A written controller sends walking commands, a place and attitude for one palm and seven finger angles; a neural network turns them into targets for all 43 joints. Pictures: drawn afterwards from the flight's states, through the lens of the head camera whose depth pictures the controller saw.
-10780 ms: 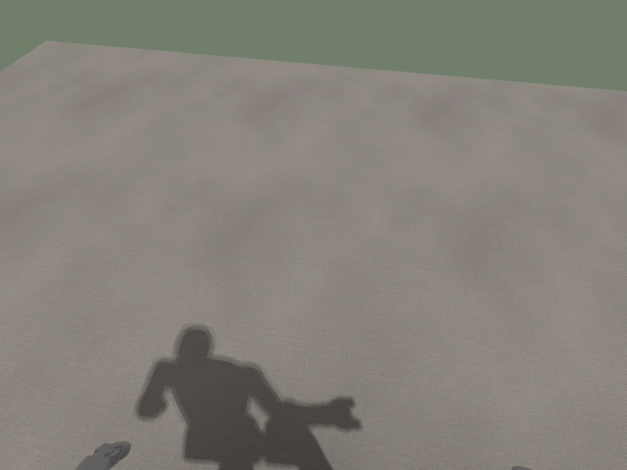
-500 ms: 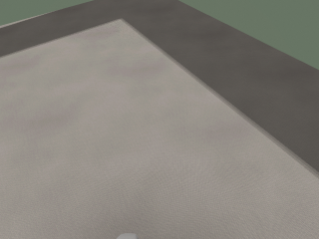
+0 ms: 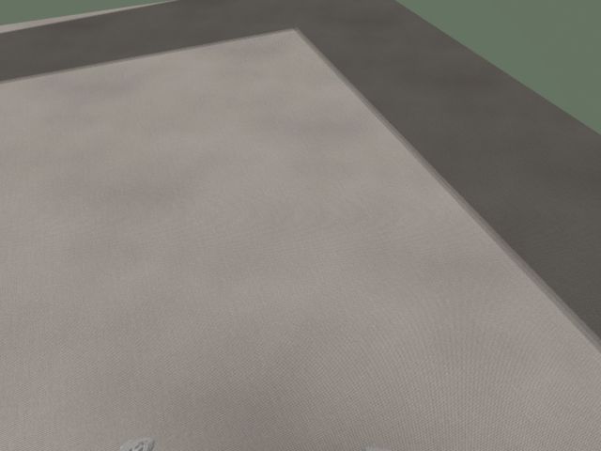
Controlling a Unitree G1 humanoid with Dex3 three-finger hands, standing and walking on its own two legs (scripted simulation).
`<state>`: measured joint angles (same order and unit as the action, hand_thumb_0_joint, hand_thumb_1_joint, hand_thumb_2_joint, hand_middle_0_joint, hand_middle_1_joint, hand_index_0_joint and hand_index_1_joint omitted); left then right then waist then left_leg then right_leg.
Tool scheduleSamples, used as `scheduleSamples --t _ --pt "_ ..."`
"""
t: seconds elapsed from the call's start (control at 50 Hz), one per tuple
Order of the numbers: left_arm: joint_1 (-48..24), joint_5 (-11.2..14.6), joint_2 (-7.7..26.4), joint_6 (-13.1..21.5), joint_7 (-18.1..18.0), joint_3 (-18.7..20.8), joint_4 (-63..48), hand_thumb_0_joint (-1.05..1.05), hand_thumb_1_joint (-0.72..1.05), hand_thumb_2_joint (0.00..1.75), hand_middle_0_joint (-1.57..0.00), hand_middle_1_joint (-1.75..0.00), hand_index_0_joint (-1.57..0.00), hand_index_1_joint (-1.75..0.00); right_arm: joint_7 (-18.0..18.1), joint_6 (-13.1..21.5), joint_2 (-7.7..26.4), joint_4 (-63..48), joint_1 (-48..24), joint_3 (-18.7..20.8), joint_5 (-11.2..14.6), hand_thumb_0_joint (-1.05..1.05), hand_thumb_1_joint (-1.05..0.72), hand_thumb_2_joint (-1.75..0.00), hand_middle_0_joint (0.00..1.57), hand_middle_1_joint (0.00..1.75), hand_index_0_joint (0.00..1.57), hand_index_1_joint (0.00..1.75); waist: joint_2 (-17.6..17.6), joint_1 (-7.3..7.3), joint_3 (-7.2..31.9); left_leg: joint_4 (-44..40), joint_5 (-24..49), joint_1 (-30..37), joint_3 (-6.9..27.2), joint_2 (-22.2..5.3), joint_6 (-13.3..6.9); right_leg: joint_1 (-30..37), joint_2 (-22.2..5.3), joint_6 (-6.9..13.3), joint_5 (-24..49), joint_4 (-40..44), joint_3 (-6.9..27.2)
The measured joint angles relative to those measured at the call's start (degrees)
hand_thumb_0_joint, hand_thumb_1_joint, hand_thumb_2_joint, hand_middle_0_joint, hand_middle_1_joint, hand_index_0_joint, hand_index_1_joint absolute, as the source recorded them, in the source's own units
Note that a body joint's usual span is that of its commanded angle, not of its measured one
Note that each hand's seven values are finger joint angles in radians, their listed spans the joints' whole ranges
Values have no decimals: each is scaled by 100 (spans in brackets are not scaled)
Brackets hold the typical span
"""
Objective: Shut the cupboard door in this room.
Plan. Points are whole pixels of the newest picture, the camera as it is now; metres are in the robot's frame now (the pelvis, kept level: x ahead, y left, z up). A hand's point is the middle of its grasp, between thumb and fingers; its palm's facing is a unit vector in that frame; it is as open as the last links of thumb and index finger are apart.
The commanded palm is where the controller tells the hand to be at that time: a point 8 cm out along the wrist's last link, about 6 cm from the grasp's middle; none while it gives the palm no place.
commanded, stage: turn or walk to find it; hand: left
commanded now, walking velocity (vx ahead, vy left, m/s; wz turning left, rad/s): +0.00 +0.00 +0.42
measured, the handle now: out of the picture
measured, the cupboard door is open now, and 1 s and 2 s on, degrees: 78 78 78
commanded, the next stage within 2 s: none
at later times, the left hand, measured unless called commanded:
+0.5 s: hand out of the picture -0.04 +0.16 -0.16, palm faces +0.28 -0.92 -0.26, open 7.4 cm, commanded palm none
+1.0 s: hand out of the picture -0.08 +0.22 -0.16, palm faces +0.43 -0.87 -0.24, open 7.4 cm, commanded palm none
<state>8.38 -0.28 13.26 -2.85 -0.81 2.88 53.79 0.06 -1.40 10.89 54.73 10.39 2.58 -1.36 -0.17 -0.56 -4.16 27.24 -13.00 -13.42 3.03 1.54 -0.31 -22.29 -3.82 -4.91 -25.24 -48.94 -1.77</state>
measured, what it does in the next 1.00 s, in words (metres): steps on the spot, turning left: right foot, then left foot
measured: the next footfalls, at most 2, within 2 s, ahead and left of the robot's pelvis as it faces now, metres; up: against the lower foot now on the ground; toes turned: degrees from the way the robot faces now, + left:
right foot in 0.08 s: +0.05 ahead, -0.12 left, +0.00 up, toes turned -2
left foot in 0.62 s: -0.07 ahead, +0.10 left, +0.00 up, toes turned +22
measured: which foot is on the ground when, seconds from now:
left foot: down 0.00-0.08, up 0.10-0.60, down 0.62-1.00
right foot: up 0.00-0.06, down 0.08-0.62, up 0.64-1.00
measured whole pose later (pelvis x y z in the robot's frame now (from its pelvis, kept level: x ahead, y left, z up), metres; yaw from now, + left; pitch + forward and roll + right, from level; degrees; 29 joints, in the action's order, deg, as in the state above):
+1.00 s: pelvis -0.08 +0.00 +0.00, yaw +25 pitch +0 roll -1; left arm 8.5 -0.5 13.4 -3.2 -1.0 3.1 55.3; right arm 0.5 -0.8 10.0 55.8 11.7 2.5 -1.2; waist 0.8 -0.7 -3.5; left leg 25.3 -12.7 -12.7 1.6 2.7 -3.2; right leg -23.9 -4.2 -5.6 -24.6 -54.1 -1.1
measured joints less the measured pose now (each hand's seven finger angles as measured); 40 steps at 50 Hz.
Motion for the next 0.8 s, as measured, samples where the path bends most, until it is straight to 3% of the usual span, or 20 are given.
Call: scheduleSamples --t 0.06,0.08,0.12,0.16,0.22,0.3,0.4,0.54,0.62,0.64,0.7,0.8 --pt "-90 20 -100 96 8 -45 -120 1 90 90 -20 -29 -20 -30 -7 -60 75 38 127 59 1 1 -90 -90 21 30 20 30 -117 -73 18 245 -48 -213 136 47 116 439 118 51 469 1083 -63" --pt "-91 10 -135 155 9 -57 -154 1 90 90 -20 -29 -20 -30 -11 -79 110 56 174 85 18 1 -90 -90 21 30 20 30 -165 -74 34 407 -106 -318 180 58 169 599 145 171 753 1479 -112" --pt "-93 -41 -261 236 -2 -108 -184 1 90 90 -20 -29 -20 -30 -8 -146 208 111 221 157 47 1 -90 -90 21 30 20 30 -339 -112 -16 1173 -825 -620 237 67 168 612 178 536 842 1446 -274" --pt "-21 -50 -356 250 -14 -139 -215 1 90 90 -20 -29 -20 -30 -19 -231 277 158 295 214 34 1 -90 -90 21 30 20 30 -356 -123 -1 2328 -1289 -1012 148 146 162 679 77 696 824 1490 -401" --pt "121 -42 -445 218 -24 -155 -187 1 90 90 -21 -29 -20 -30 -70 -287 371 233 367 273 3 1 -91 -90 20 30 20 30 -360 -114 21 3605 -1039 -1384 -3 45 216 846 -12 724 960 1777 -542" --pt "272 -40 -487 212 -32 -160 -100 1 90 90 -21 -29 -20 -30 -102 -303 414 295 484 300 -5 1 -91 -90 20 30 20 30 -342 -140 54 4124 -607 -1469 -31 -193 353 969 -75 749 1102 2038 -800" --pt "435 -66 -458 241 -59 -126 -12 1 90 90 -21 -29 -20 -30 -101 -353 375 407 508 269 -1 1 -91 -90 20 30 20 30 -221 -36 67 3653 -732 -1168 -93 -394 448 949 -156 763 1159 2109 -1061" --pt "567 -130 -253 214 -33 -54 146 1 90 90 -21 -29 -20 -30 -80 -286 256 356 167 161 63 1 -91 -90 20 30 20 30 0 191 -40 2026 -1324 -510 -501 -438 369 733 -365 654 1154 1883 -1380" --pt "671 -90 -63 138 -25 15 256 1 90 90 -21 -29 -20 -30 -71 -102 187 176 -49 96 87 1 -91 -90 20 30 20 30 148 227 -26 653 -686 6 -711 -342 195 468 -563 475 997 1384 -1530" --pt "674 -66 10 82 -24 42 300 1 90 90 -21 -29 -20 -30 -66 -56 123 151 -112 90 75 1 -91 -90 20 30 20 30 275 250 -49 677 -633 -7 -745 -256 67 332 -619 369 657 1070 -1373" --pt "673 -67 121 -135 -27 80 424 1 90 90 -20 -29 -20 -30 -40 8 -5 69 -166 14 35 1 -91 -90 20 30 20 30 360 253 5 627 -633 30 -721 -193 -175 -119 -390 209 -142 -142 -721" --pt "513 -70 128 -107 45 87 393 1 91 90 -20 -29 -20 -30 32 36 -58 78 -139 -68 42 0 -90 -90 21 30 20 30 239 223 87 26 -241 180 -506 -108 -268 -496 -185 58 311 -1222 -209"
